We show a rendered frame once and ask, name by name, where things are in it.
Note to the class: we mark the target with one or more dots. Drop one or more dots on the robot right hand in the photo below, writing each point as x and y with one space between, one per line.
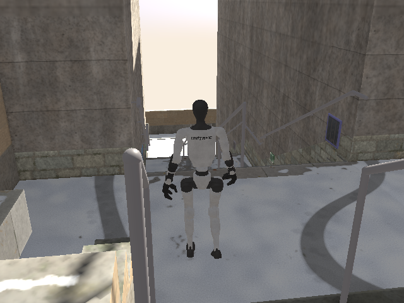
228 176

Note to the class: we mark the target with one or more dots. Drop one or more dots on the robot left hand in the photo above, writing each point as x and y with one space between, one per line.
166 190

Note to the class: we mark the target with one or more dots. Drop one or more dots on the robot right shin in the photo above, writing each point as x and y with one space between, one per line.
215 230

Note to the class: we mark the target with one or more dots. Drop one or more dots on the robot left upper arm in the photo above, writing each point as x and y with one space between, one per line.
178 144

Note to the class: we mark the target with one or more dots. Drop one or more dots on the robot right forearm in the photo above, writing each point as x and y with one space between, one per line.
230 165

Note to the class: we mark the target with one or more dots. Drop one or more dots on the right robot foot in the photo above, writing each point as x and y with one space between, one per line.
216 254

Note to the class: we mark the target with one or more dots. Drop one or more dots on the robot right upper arm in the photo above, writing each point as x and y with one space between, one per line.
224 143

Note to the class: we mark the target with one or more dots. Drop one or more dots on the robot left forearm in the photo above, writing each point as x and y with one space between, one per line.
170 172

